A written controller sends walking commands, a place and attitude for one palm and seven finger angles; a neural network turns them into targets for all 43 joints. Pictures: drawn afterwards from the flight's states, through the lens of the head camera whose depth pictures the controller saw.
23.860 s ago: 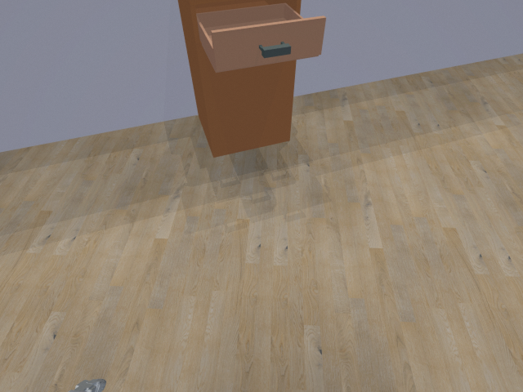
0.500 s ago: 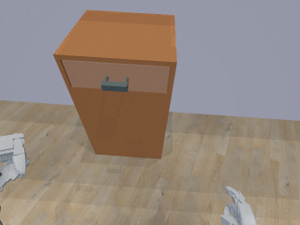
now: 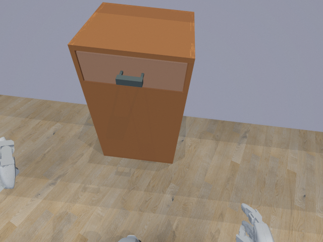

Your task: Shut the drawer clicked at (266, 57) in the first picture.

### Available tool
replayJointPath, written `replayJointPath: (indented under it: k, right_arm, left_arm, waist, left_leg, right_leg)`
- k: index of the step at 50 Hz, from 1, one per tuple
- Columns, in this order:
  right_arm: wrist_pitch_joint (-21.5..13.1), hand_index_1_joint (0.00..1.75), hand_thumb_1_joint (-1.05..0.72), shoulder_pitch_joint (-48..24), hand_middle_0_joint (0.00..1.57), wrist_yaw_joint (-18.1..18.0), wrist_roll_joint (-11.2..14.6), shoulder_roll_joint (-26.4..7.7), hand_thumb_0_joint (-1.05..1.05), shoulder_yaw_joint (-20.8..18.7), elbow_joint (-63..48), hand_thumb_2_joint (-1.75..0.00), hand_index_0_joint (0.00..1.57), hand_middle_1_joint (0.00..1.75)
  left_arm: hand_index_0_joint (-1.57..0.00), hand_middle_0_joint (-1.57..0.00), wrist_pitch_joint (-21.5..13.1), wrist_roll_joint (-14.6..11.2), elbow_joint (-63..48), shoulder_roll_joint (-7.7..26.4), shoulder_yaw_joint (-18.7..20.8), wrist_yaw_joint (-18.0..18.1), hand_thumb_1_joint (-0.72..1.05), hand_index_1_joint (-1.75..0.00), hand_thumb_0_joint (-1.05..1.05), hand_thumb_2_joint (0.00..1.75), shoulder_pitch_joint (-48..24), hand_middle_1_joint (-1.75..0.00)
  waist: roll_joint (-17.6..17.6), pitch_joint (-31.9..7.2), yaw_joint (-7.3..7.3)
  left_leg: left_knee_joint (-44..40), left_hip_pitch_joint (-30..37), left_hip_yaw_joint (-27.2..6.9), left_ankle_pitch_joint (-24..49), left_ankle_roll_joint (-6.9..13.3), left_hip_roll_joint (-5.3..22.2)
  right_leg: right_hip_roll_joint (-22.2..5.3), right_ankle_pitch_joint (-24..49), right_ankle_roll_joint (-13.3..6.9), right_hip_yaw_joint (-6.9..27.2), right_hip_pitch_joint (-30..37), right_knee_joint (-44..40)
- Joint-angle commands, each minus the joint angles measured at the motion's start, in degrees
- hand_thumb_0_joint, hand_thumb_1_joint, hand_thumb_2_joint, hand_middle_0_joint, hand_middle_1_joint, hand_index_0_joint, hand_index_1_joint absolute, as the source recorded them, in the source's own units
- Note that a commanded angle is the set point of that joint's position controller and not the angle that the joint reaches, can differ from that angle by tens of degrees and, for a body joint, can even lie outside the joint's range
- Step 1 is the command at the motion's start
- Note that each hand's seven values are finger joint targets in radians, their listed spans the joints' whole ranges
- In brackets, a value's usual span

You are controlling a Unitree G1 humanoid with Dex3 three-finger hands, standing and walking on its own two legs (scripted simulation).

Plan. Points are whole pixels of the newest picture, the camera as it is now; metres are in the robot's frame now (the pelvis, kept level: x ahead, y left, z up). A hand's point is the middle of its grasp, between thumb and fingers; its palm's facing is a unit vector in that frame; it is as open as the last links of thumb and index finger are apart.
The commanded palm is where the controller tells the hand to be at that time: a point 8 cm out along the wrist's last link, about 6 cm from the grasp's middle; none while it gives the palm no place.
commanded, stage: step back with the hand held close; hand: left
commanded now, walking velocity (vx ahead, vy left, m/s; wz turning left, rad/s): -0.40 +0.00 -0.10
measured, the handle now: (130, 77) +0.71 +0.16 -0.02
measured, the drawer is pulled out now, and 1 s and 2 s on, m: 0.00 0.00 0.00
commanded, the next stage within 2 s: stop stepping back and stand still in 0.36 s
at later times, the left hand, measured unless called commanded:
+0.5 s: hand out of the picture +0.12 +0.28 +0.18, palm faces +0.30 -0.84 -0.45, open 3.2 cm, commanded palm +0.05 +0.32 +0.19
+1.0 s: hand out of the picture +0.05 +0.31 +0.19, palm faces +0.18 -0.89 -0.42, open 3.2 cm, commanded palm +0.01 +0.36 +0.19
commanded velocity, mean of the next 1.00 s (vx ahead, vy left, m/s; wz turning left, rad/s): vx -0.08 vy -0.05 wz -0.01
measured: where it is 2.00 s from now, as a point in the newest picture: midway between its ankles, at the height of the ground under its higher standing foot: outside the picture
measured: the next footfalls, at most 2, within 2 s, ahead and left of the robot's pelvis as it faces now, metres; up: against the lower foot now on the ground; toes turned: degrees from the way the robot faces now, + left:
right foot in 0.02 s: -0.04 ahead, -0.12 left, +0.00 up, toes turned +2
right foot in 0.60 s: -0.12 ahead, -0.08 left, +0.00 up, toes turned -7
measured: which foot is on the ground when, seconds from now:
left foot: down 0.00-0.60, up 0.62-0.72, down 0.74-1.00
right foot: up 0.00-0.00, down 0.02-0.40, up 0.42-0.58, down 0.60-0.76, up 0.78-1.00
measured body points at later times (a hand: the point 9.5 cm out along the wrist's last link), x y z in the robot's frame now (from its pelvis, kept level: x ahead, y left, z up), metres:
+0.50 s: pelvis -0.09 +0.04 +0.01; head -0.06 +0.08 +0.45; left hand +0.10 +0.33 +0.20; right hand +0.07 -0.21 -0.06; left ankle +0.10 +0.10 -0.72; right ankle -0.12 -0.10 -0.70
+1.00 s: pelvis -0.16 +0.10 +0.03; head -0.17 +0.14 +0.48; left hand +0.04 +0.35 +0.21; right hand -0.05 -0.13 -0.04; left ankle -0.06 +0.14 -0.72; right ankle -0.19 +0.00 -0.70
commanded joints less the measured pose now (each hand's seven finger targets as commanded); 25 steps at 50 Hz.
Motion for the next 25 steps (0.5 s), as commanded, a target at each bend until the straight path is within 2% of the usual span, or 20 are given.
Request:
replayJointPath:
  k: [1, 2, 3, 4, 5, 6, 7, 8, 9, 11, 12, 13, 16, 18, 19, 20, 21, 22, 23, 25]
  right_arm:
    - [-4.15, 0.3, -0.9, -5.23, 0.2, -0.24, -0.83, -8.75, 0.0, -2.42, -4.47, -0.9, 0.2, 0.3]
    - [-3.39, 0.3, -0.9, -3.77, 0.2, -0.34, -0.93, -7.72, 0.0, -2.45, -3.16, -0.9, 0.2, 0.3]
    - [-2.92, 0.3, -0.9, -4.17, 0.2, -0.53, -0.42, -6.73, 0.0, -2.37, -3.57, -0.9, 0.2, 0.3]
    - [-2.48, 0.3, -0.9, -5.19, 0.2, -0.71, 0.43, -7.41, 0.0, -2.91, -4.83, -0.9, 0.2, 0.3]
    - [-2.05, 0.3, -0.9, -5.97, 0.2, -0.89, 0.94, -7.55, 0.0, -2.99, -5.99, -0.9, 0.2, 0.3]
    - [-1.44, 0.3, -0.9, -7.11, 0.2, -1.01, 1.04, -7.29, 0.0, -2.63, -7.05, -0.9, 0.2, 0.3]
    - [-0.84, 0.3, -0.9, -7.93, 0.2, -1.14, 0.64, -7.18, 0.0, -2.16, -7.44, -0.9, 0.2, 0.3]
    - [-0.22, 0.3, -0.9, -8.06, 0.2, -1.16, 0.69, -6.96, 0.0, -1.69, -7.61, -0.9, 0.2, 0.3]
    - [0.18, 0.3, -0.9, -8.6, 0.2, -1.17, 0.88, -7.29, 0.0, -1.83, -8.18, -0.9, 0.2, 0.3]
    - [0.54, 0.3, -0.9, -8.78, 0.2, -1.22, 0.98, -7.71, 0.0, -1.82, -8.87, -0.9, 0.2, 0.3]
    - [0.39, 0.3, -0.9, -9.03, 0.2, -1.3, 0.84, -7.8, 0.0, -1.84, -9.03, -0.9, 0.2, 0.3]
    - [0.39, 0.3, -0.9, -8.58, 0.2, -1.38, 0.93, -7.82, 0.0, -1.73, -8.93, -0.9, 0.2, 0.3]
    - [0.17, 0.3, -0.9, -7.43, 0.2, -1.49, 0.94, -8.65, 0.0, -1.82, -8.69, -0.9, 0.2, 0.3]
    - [-0.5, 0.3, -0.9, -7.21, 0.2, -1.73, 0.66, -9.31, 0.0, -1.69, -8.68, -0.9, 0.2, 0.3]
    - [-0.91, 0.3, -0.9, -7.06, 0.2, -1.77, 0.47, -10.11, 0.0, -1.78, -8.94, -0.9, 0.2, 0.3]
    - [-1.32, 0.3, -0.9, -7.13, 0.2, -1.79, 0.12, -10.91, 0.0, -2.2, -9.16, -0.9, 0.2, 0.3]
    - [-1.52, 0.3, -0.9, -7.31, 0.2, -1.78, -0.34, -10.96, 0.0, -2.58, -9.09, -0.9, 0.2, 0.3]
    - [-1.66, 0.3, -0.9, -7.85, 0.2, -1.76, -0.67, -9.99, 0.0, -2.38, -9.13, -0.9, 0.2, 0.3]
    - [-1.99, 0.3, -0.9, -7.72, 0.2, -1.41, -0.96, -9.49, 0.0, -2.65, -8.87, -0.9, 0.2, 0.3]
    - [-2.89, 0.3, -0.9, -6.68, 0.2, -0.58, -0.61, -8.63, 0.0, -2.54, -8.88, -0.9, 0.2, 0.3]
  left_arm:
    - [-1.4, -1.4, -4.72, -1.64, -10.94, 6.58, 1.73, -0.5, 0.9, -1.6, 0.0, 0.9, -3.41, -1.6]
    - [-1.4, -1.4, -5.61, -1.12, -12.11, 7.8, 2.18, -0.22, 0.9, -1.6, 0.0, 0.9, -5.3, -1.6]
    - [-1.4, -1.4, -5.6, -1.2, -11.79, 8.34, 1.55, -0.21, 0.9, -1.6, 0.0, 0.9, -6.56, -1.6]
    - [-1.4, -1.4, -4.78, -1.42, -12.03, 8.81, 1.43, -0.17, 0.9, -1.6, 0.0, 0.9, -6.93, -1.6]
    - [-1.4, -1.4, -4.18, -1.78, -11.52, 9.43, 2.1, -0.26, 0.9, -1.6, 0.0, 0.9, -5.4, -1.6]
    - [-1.4, -1.4, -3.96, -2.06, -10.96, 10.71, 3.62, -0.25, 0.9, -1.6, 0.0, 0.9, -2.52, -1.6]
    - [-1.4, -1.4, -3.42, -2.41, -9.83, 11.06, 4.5, -0.2, 0.9, -1.6, 0.0, 0.9, 0.22, -1.6]
    - [-1.4, -1.4, -3.29, -2.76, -9.17, 10.41, 4.05, -0.46, 0.9, -1.6, 0.0, 0.9, 1.25, -1.6]
    - [-1.4, -1.4, -3.35, -3.07, -9.0, 11.12, 4.66, -0.66, 0.9, -1.6, 0.0, 0.9, 1.34, -1.6]
    - [-1.4, -1.4, -3.53, -3.65, -8.27, 11.4, 4.84, -0.8, 0.9, -1.6, 0.0, 0.9, 1.47, -1.6]
    - [-1.4, -1.4, -3.6, -3.81, -8.77, 11.46, 4.83, -0.78, 0.9, -1.6, 0.0, 0.9, 1.02, -1.6]
    - [-1.4, -1.4, -3.6, -3.86, -7.05, 11.09, 4.67, -0.74, 0.9, -1.6, 0.0, 0.9, 1.85, -1.6]
    - [-1.4, -1.4, -3.75, -3.94, -6.66, 10.16, 3.21, -0.46, 0.9, -1.6, 0.0, 0.9, 0.58, -1.6]
    - [-1.4, -1.4, -3.97, -3.66, -8.11, 10.01, 2.97, -0.23, 0.9, -1.6, 0.0, 0.9, -0.22, -1.6]
    - [-1.4, -1.4, -3.97, -3.5, -8.84, 9.19, 2.67, -0.29, 0.9, -1.6, 0.0, 0.9, -0.32, -1.6]
    - [-1.4, -1.4, -4.06, -3.22, -9.73, 8.94, 3.29, -0.39, 0.9, -1.6, 0.0, 0.9, -0.47, -1.6]
    - [-1.4, -1.4, -4.04, -2.94, -10.79, 9.14, 3.97, -0.6, 0.9, -1.6, 0.0, 0.9, -0.95, -1.6]
    - [-1.4, -1.4, -3.92, -2.89, -11.99, 10.6, 4.68, -0.66, 0.9, -1.6, 0.0, 0.9, -1.36, -1.6]
    - [-1.4, -1.4, -3.77, -2.86, -13.42, 10.23, 4.78, -0.7, 0.9, -1.6, 0.0, 0.9, -0.49, -1.6]
    - [-1.4, -1.4, -2.61, -3.57, -14.78, 8.85, 3.52, -0.45, 0.9, -1.6, 0.0, 0.9, 3.06, -1.6]
  waist:
    - [4.94, -3.18, -0.5]
    - [3.4, -7.67, -0.87]
    - [-2.29, -13.01, -0.97]
    - [-7.28, -14.91, -1.0]
    - [-7.9, -14.54, -0.68]
    - [-6.15, -11.63, -0.46]
    - [-2.44, -9.79, -0.5]
    - [-1.4, -8.49, -0.6]
    - [-1.36, -7.23, -0.57]
    - [-0.29, -4.08, -0.67]
    - [0.79, -3.03, -0.75]
    - [-0.26, -1.51, -0.75]
    - [0.07, 0.87, -1.18]
    - [4.14, 0.97, -1.13]
    - [7.92, -0.27, -0.95]
    - [12.85, -2.96, -0.52]
    - [14.98, -5.29, 0.02]
    - [13.17, -7.14, 0.52]
    - [12.03, -9.9, 1.22]
    - [13.39, -12.36, 1.93]
  left_leg:
    - [-10.08, 12.07, -5.69, -3.29, 1.57, 7.54]
    - [-4.97, 19.52, -1.83, 11.41, 0.06, 5.75]
    - [-1.95, 24.91, 3.71, 17.5, -1.25, 2.37]
    - [-0.8, 25.09, 4.76, 14.94, -1.41, 0.49]
    - [-0.91, 24.56, 4.18, 9.95, -1.28, -0.36]
    - [-0.73, 24.75, 3.71, 5.47, -1.15, -0.45]
    - [-2.19, 23.88, 2.82, 5.35, -1.29, 0.12]
    - [-3.8, 23.82, 1.7, 6.82, -1.27, 0.65]
    - [-4.19, 24.12, 1.3, 4.42, -1.15, 1.24]
    - [-4.91, 22.44, -0.18, -2.15, -1.31, 1.57]
    - [-5.85, 21.34, -1.11, -4.67, -1.48, 1.99]
    - [-6.14, 21.19, -1.78, -6.62, -1.59, 2.08]
    - [-5.65, 21.57, -3.66, -12.14, -1.69, 2.5]
    - [-12.98, 18.19, -7.31, -16.13, -0.92, 4.72]
    - [-20.62, 12.56, -11.32, -22.65, 0.26, 7.51]
    - [-30.3, 3.82, -16.36, -31.74, 2.15, 11.75]
    - [-34.12, -0.72, -18.63, -35.58, 3.07, 15.33]
    - [-33.87, -0.26, -18.49, -32.73, 3.19, 16.11]
    - [-31.78, 2.06, -15.06, -28.88, 2.9, 15.76]
    - [-28.71, 10.73, -7.44, -23.6, -0.06, 11.57]
  right_leg:
    - [-4.86, 9.85, -1.7, 3.54, -1.8, -20.34]
    - [-9.57, 24.77, -2.53, 8.2, -3.58, -20.39]
    - [-10.95, 41.39, 0.42, 7.88, -2.93, -20.08]
    - [-11.45, 48.27, 3.05, 6.3, -1.18, -19.46]
    - [-12.26, 41.71, 2.46, 5.88, -1.79, -20.12]
    - [-12.63, 32.62, 1.1, 6.42, -5.6, -21.86]
    - [-12.25, 28.71, -0.35, 6.16, -6.72, -21.75]
    - [-10.65, 24.26, -0.85, 4.87, -7.27, -21.39]
    - [-9.63, 18.45, -0.47, 4.59, -9.14, -22.25]
    - [-8.87, 7.79, -1.42, 4.76, -11.69, -23.99]
    - [-8.67, 3.81, -1.93, 4.46, -12.19, -24.41]
    - [-8.11, -0.15, -2.33, 4.11, -13.58, -25.07]
    - [-7.6, -10.0, -3.16, 4.19, -18.08, -26.82]
    - [-4.17, -9.23, -2.2, 1.49, -14.04, -23.05]
    - [-1.17, -6.89, -1.29, -0.41, -6.75, -17.22]
    - [1.76, -3.79, -0.75, -1.92, 4.88, -7.67]
    - [2.36, -3.11, -0.93, -2.23, 11.57, -0.05]
    - [1.87, -4.99, -1.23, -1.3, 12.28, 2.48]
    - [1.39, -7.69, -1.92, -1.79, 12.51, 3.67]
    - [1.58, -12.43, -2.93, -5.26, 9.03, -2.54]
